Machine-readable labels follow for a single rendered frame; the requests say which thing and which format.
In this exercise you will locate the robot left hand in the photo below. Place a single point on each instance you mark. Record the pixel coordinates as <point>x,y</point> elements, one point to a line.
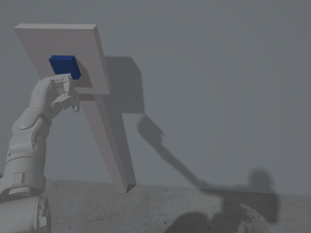
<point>45,95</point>

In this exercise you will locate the left robot upper arm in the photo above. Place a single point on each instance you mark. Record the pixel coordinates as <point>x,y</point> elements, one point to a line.
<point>26,215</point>

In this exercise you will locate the left robot forearm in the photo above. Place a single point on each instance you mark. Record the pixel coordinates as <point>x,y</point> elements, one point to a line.
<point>26,157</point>

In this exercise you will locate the panel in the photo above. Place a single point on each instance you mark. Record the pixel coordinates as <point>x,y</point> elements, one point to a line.
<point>43,40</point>

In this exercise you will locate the robot right hand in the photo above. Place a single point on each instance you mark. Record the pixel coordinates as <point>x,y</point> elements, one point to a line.
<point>258,226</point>

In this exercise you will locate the button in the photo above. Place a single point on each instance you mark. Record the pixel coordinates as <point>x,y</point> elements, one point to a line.
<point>65,64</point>

